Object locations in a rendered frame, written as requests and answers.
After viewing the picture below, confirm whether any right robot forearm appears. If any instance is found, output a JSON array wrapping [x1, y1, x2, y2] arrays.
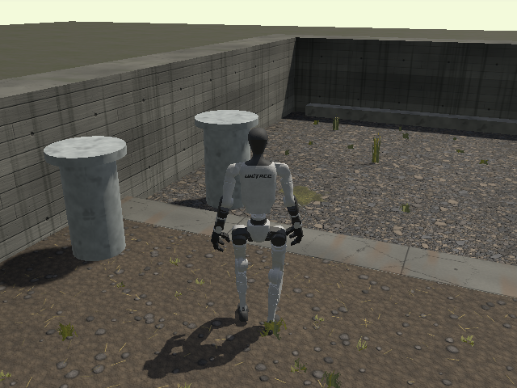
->
[[287, 195, 302, 229]]

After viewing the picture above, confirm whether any right robot hand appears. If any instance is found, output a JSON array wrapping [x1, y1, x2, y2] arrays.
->
[[286, 226, 304, 246]]

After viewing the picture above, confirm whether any robot left shin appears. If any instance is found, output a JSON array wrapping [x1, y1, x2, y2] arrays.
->
[[235, 259, 247, 311]]

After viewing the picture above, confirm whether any left robot thigh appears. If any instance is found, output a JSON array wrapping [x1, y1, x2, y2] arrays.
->
[[231, 225, 248, 272]]

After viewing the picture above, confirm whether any robot left upper arm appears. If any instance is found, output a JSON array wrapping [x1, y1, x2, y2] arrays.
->
[[221, 162, 242, 209]]

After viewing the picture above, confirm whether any left robot forearm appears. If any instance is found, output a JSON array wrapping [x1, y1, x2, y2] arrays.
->
[[213, 196, 229, 234]]

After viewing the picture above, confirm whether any left robot hand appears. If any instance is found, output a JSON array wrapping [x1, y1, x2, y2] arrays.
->
[[211, 231, 230, 252]]

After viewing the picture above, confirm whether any robot right upper arm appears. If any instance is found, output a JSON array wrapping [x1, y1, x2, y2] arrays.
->
[[275, 162, 295, 207]]

